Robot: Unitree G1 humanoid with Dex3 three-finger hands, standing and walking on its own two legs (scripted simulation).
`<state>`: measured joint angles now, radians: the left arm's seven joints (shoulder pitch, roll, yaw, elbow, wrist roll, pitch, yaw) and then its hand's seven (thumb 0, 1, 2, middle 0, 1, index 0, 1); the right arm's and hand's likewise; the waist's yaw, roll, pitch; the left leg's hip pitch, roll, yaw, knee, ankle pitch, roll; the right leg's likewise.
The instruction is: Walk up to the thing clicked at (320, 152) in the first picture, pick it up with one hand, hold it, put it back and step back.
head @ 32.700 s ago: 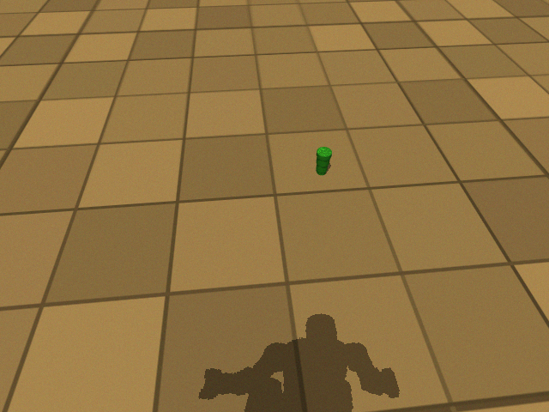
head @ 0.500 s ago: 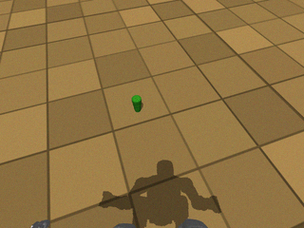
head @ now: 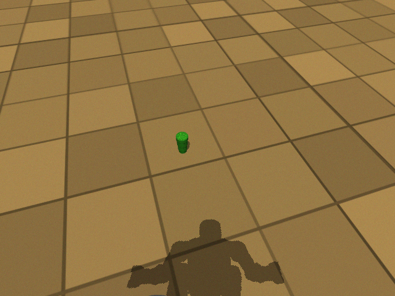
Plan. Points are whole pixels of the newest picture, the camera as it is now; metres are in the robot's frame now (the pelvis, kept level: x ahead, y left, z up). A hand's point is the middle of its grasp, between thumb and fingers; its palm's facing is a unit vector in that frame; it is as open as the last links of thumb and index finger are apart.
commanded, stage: step back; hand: left
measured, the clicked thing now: (182, 143) +1.04 +0.13 -0.69
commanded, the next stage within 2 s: stand in 0.40 s
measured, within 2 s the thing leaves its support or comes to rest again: neither
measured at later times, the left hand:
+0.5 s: hand (92, 278) +0.17 +0.25 -0.13, palm faces -0.03 -0.94 -0.35, open 7.4 cm
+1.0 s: hand out of the picture +0.09 +0.24 -0.13, palm faces -0.05 -0.94 -0.34, open 7.4 cm
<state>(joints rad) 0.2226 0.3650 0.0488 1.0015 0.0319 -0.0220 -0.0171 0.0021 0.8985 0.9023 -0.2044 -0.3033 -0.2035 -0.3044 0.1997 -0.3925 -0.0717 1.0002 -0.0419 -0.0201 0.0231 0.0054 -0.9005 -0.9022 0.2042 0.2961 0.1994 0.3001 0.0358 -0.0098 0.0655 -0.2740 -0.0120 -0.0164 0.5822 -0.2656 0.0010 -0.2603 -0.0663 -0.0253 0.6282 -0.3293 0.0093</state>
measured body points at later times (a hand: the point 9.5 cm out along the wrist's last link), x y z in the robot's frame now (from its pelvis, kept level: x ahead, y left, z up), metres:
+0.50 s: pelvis +0.04 +0.00 +0.01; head +0.06 +0.00 +0.46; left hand +0.17 +0.30 -0.11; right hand +0.14 -0.30 -0.12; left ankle +0.03 +0.12 -0.73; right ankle +0.03 -0.13 -0.73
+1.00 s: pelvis +0.01 -0.01 +0.02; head +0.02 -0.01 +0.47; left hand +0.09 +0.29 -0.11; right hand +0.08 -0.31 -0.11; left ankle +0.03 +0.12 -0.73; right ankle +0.03 -0.13 -0.73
